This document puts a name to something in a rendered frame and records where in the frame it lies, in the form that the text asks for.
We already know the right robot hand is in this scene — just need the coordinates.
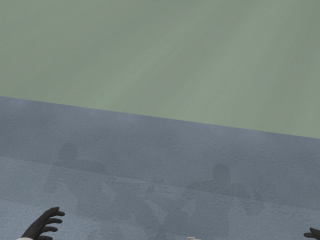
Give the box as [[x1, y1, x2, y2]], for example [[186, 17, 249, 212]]
[[303, 228, 320, 240]]

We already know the left robot hand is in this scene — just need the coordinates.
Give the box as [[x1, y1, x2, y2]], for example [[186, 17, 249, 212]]
[[21, 207, 65, 240]]

